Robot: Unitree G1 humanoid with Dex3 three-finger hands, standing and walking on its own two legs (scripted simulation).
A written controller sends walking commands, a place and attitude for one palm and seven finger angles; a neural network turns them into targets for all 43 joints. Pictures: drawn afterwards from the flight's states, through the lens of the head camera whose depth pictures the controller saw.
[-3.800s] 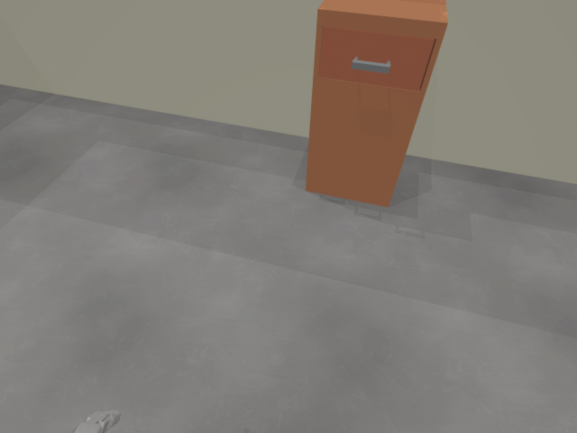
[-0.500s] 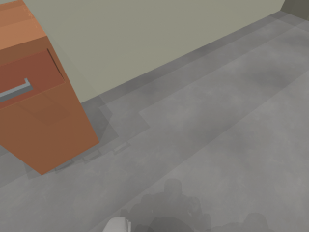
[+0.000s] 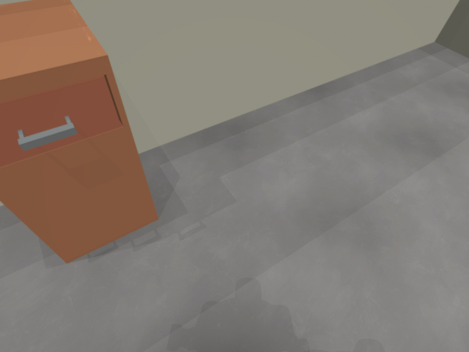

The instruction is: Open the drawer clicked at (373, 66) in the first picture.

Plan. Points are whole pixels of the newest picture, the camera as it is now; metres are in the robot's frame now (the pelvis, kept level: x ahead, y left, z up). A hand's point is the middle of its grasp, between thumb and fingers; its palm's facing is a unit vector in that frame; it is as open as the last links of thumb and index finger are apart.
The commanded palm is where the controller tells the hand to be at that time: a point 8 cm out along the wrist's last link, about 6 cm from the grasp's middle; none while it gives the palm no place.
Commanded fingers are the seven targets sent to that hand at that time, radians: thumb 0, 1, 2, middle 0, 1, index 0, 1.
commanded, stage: turn to face it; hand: left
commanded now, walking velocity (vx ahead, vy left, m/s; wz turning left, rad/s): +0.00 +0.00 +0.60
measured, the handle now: (47, 131) +0.62 +0.54 -0.07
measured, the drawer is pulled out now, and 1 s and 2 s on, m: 0.00 0.00 0.00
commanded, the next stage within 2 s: take the last steps up to it in 0.82 s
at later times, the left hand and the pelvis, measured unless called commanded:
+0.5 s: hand out of the picture -0.03 +0.14 -0.15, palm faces +0.34 -0.90 -0.27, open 7.4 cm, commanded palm none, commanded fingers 0.00 0.90 0.90 -0.20 -0.30 -0.20 -0.30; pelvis -0.05 -0.07 +0.00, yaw +20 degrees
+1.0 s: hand out of the picture -0.15 +0.18 -0.17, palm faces +0.54 -0.80 -0.25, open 7.4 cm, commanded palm none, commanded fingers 0.00 0.90 0.90 -0.20 -0.30 -0.20 -0.30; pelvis -0.08 -0.03 +0.00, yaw +31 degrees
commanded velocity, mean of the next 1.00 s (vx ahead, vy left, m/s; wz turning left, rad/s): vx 0.03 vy -0.01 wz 0.39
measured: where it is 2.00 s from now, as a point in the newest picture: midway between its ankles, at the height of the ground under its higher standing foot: outside the picture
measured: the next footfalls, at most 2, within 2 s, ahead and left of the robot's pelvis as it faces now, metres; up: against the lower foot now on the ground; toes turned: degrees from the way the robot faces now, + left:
right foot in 0.22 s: +0.01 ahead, -0.15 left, +0.00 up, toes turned +8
left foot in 0.70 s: -0.11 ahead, +0.08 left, +0.00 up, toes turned +32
